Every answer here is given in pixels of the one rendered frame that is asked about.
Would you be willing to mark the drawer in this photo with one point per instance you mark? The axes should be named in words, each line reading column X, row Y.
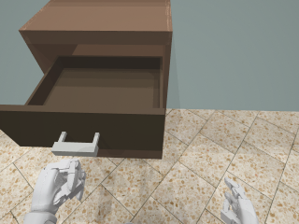
column 120, row 97

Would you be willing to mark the left robot forearm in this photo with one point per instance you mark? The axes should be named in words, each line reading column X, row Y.
column 39, row 217

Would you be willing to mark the left robot hand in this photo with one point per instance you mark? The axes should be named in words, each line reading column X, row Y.
column 66, row 175

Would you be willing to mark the right robot hand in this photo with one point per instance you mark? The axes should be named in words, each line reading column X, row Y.
column 243, row 209

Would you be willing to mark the handle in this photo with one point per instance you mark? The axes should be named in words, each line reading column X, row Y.
column 75, row 149

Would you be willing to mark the cabinet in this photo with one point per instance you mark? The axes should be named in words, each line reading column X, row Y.
column 103, row 28

